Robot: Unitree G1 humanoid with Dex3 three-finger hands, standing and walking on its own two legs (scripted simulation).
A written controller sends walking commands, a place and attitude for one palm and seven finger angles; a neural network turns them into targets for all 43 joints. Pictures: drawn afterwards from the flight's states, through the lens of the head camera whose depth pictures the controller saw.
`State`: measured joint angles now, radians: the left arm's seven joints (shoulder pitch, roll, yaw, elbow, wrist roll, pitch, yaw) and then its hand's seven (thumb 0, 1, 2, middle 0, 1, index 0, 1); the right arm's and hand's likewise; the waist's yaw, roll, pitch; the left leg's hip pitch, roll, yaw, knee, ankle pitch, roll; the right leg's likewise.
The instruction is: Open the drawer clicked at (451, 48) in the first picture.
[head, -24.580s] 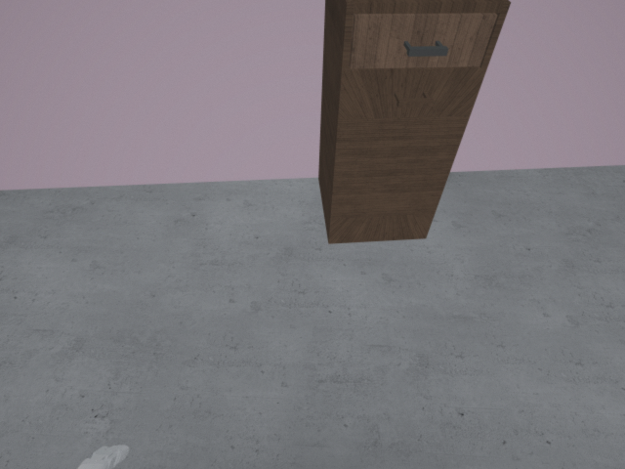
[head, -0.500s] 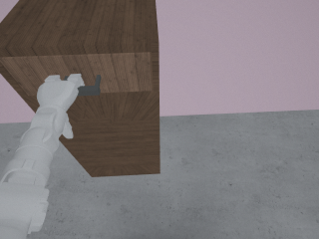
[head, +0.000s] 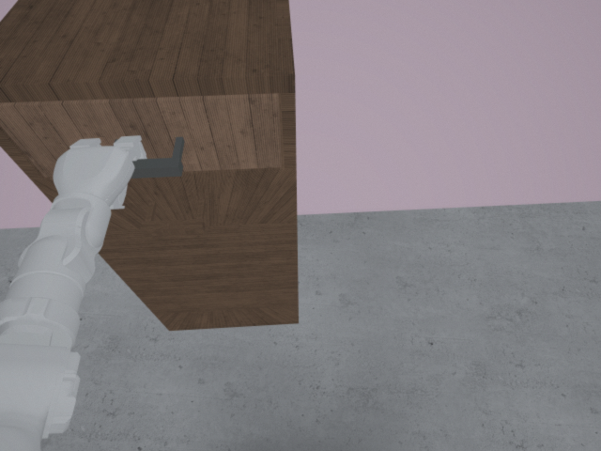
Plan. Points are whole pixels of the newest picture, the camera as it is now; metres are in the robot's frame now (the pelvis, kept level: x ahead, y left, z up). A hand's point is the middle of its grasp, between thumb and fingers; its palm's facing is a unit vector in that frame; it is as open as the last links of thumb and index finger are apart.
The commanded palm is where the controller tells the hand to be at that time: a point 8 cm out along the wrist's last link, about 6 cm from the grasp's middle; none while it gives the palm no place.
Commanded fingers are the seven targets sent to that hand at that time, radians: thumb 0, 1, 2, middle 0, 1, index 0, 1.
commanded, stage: close the thumb around the handle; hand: left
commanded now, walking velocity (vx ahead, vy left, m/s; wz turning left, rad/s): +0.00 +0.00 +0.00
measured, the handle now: (145, 157) +0.50 +0.23 +0.09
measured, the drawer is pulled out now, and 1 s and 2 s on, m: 0.00 0.06 0.20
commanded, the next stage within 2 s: pull the drawer open in 0.08 s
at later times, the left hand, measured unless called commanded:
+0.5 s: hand (115, 208) +0.43 +0.26 +0.06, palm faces +0.00 -0.04 -1.00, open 5.7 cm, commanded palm +0.39 +0.26 +0.12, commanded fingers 0.00 0.90 0.90 -0.40 -1.35 -0.40 -1.35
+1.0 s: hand (107, 244) +0.37 +0.25 +0.06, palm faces -0.02 -0.06 -1.00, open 5.9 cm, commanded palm +0.33 +0.26 +0.12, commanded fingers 0.00 0.90 0.90 -0.40 -1.35 -0.40 -1.35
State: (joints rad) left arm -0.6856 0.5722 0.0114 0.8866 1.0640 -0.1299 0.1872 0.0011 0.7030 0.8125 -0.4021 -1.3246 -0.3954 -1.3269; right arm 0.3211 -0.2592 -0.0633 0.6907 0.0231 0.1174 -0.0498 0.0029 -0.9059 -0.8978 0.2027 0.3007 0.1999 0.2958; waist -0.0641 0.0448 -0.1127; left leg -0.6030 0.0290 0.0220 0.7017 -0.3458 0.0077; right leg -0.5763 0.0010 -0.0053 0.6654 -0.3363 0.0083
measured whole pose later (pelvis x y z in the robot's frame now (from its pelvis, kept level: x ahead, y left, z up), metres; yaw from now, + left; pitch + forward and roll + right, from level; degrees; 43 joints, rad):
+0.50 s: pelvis +0.01 +0.01 +0.00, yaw -1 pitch +13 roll -1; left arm -0.47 0.51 0.01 0.61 1.01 -0.03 0.18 0.03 0.79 0.80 -0.42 -1.34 -0.32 -1.35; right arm 0.30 -0.25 -0.07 0.65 0.02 0.13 -0.02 0.00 -0.91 -0.90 0.20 0.30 0.20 0.30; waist -0.05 0.06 -0.13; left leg -0.55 0.03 0.05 0.68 -0.36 0.02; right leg -0.52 0.00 0.02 0.63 -0.34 0.02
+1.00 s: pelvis +0.03 -0.01 +0.01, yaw +0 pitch +10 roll +0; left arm -0.19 0.49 0.01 0.29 0.97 0.01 0.12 0.02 0.80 0.82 -0.42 -1.35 -0.27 -1.30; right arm 0.18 -0.26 -0.04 0.62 0.02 0.11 -0.04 0.00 -0.91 -0.90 0.20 0.30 0.20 0.30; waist 0.01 0.06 -0.11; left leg -0.44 0.02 0.03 0.63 -0.36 0.00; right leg -0.42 0.00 0.00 0.61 -0.36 0.00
